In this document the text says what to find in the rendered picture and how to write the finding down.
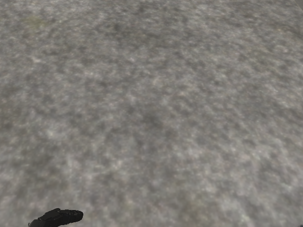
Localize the robot left hand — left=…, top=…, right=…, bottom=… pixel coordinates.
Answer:
left=28, top=208, right=83, bottom=227

